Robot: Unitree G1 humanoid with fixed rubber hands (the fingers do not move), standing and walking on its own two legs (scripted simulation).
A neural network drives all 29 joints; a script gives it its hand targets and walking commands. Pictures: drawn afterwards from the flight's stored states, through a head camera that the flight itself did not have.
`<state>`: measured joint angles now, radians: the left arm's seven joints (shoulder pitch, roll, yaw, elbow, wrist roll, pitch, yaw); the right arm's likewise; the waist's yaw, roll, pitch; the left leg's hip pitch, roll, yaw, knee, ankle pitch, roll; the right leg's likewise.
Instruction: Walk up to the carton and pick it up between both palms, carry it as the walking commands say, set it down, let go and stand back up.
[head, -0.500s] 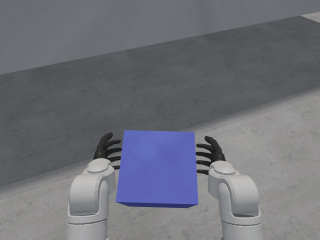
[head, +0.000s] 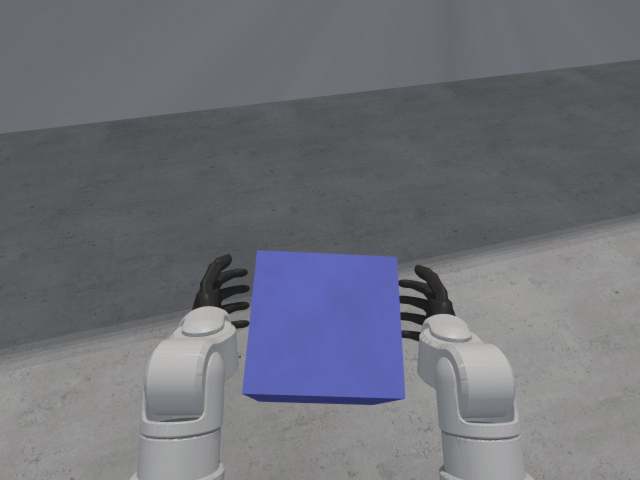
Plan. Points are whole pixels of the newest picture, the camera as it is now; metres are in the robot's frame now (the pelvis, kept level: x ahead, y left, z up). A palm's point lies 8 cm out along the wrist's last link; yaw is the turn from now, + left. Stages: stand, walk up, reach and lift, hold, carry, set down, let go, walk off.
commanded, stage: carry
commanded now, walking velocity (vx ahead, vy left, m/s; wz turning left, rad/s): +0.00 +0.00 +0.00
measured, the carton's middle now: (321, 336) +0.33 +0.01 +0.01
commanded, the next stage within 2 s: none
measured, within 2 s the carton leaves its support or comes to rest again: neither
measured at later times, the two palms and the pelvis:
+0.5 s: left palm (226, 328) +0.28 +0.12 +0.10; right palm (449, 332) +0.28 -0.14 +0.10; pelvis -0.01 -0.02 +0.00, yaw -1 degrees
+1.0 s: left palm (230, 320) +0.29 +0.11 +0.10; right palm (452, 326) +0.29 -0.14 +0.10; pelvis +0.01 -0.02 +0.00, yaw -1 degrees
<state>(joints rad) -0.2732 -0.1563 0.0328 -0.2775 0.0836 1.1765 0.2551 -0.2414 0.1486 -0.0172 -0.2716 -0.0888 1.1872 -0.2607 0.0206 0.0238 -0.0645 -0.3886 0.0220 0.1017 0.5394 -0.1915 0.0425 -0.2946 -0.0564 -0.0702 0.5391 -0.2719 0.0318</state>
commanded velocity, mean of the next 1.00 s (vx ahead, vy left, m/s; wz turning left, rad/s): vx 0.00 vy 0.00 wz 0.00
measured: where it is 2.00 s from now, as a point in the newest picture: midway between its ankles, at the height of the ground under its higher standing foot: outside the picture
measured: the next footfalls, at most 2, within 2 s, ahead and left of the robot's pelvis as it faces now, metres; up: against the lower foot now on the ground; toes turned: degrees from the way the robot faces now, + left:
none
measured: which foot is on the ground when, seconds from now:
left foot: down 0.00-1.00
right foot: down 0.00-1.00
